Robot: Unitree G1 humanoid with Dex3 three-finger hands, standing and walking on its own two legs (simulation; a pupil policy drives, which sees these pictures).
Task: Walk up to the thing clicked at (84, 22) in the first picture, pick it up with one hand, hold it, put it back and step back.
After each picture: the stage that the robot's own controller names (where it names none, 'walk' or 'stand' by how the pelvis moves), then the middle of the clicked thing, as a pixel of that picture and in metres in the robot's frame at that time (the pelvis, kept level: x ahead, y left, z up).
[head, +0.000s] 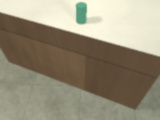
stand; (81, 13) +0.88 +0.01 -0.06
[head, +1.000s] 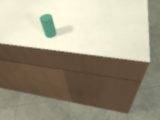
walk; (48, 26) +0.75 +0.22 -0.04
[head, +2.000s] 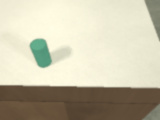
rise first; (41, 53) +0.49 +0.19 -0.02
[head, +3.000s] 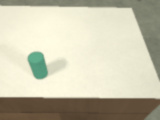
stand; (38, 66) +0.47 +0.20 -0.06
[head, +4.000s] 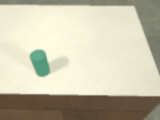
stand; (40, 63) +0.48 +0.19 -0.06
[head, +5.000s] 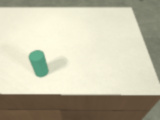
stand; (39, 64) +0.49 +0.20 -0.06
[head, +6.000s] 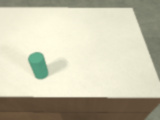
stand; (38, 66) +0.47 +0.20 -0.06
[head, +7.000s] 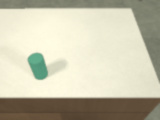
rise first; (38, 66) +0.47 +0.20 -0.06
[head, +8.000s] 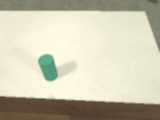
rise first; (48, 68) +0.47 +0.19 -0.06
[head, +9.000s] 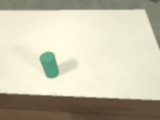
go down; (49, 65) +0.48 +0.19 -0.06
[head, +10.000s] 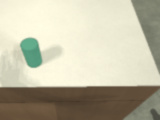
go down; (32, 53) +0.49 +0.17 -0.03
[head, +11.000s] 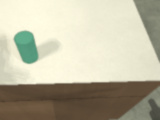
go down; (27, 48) +0.49 +0.17 +0.00
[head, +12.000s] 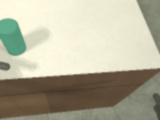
close in; (12, 38) +0.49 +0.19 +0.03
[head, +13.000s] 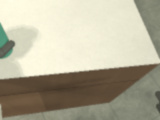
close; out of the picture +0.48 +0.21 +0.04
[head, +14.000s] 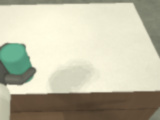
lift; (18, 64) +0.35 +0.19 +0.14
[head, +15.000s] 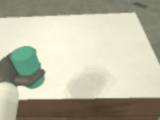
hold; (29, 68) +0.33 +0.17 +0.15
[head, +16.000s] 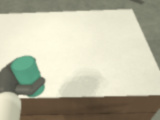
hold; (29, 77) +0.32 +0.17 +0.11
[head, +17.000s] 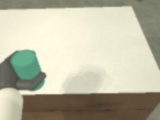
hold; (29, 71) +0.33 +0.17 +0.12
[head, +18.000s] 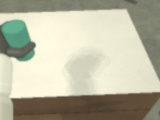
crouch; (20, 41) +0.42 +0.19 +0.17
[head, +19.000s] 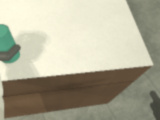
lower; (4, 44) +0.47 +0.19 +0.02
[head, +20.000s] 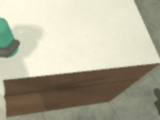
lower; (2, 39) +0.48 +0.19 +0.04
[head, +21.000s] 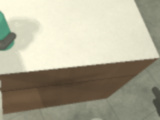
lower; out of the picture +0.50 +0.19 +0.04
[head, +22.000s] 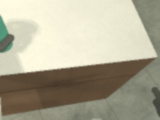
lower; out of the picture +0.50 +0.19 +0.04
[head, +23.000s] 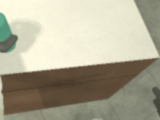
loosen; (0, 34) +0.49 +0.19 +0.04
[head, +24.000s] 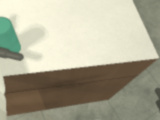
withdraw; (5, 38) +0.48 +0.18 +0.04
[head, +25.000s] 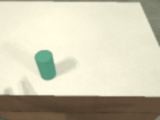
sink last; (46, 65) +0.44 +0.16 -0.01
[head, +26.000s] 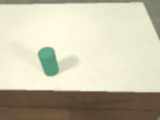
stand; (49, 62) +0.47 +0.17 +0.00
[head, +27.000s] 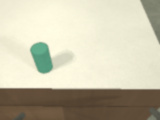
stand; (42, 58) +0.46 +0.17 +0.01
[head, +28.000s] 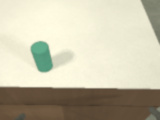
stand; (42, 57) +0.46 +0.17 +0.01
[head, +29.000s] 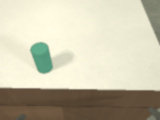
stand; (42, 58) +0.46 +0.17 +0.01
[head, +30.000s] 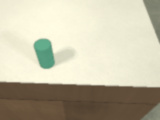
stand; (45, 54) +0.47 +0.17 -0.01
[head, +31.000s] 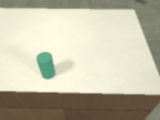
stand; (46, 66) +0.48 +0.17 -0.06
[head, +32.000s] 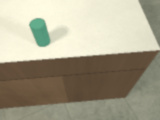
walk; (40, 33) +0.58 +0.19 -0.04
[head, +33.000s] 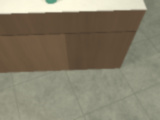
walk; out of the picture +0.88 +0.16 -0.03
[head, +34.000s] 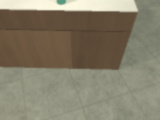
stand; out of the picture +1.07 +0.15 -0.04
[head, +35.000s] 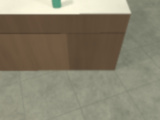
stand; out of the picture +1.09 +0.17 -0.07
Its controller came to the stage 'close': yes
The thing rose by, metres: 0.22
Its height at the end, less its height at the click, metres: +0.00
